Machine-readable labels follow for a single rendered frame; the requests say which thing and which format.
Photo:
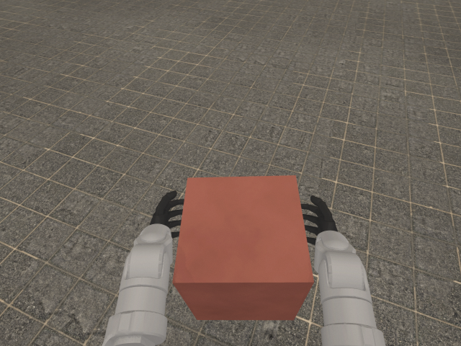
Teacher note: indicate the right robot forearm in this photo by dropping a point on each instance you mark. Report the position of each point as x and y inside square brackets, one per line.
[348, 314]

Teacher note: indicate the carton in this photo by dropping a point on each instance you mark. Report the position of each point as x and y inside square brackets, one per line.
[242, 252]

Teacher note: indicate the left robot hand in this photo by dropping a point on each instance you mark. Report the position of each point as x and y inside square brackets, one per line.
[162, 214]

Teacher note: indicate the right robot hand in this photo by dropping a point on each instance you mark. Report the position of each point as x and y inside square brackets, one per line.
[324, 221]

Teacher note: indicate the left robot forearm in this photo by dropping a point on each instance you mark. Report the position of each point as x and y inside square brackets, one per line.
[139, 316]

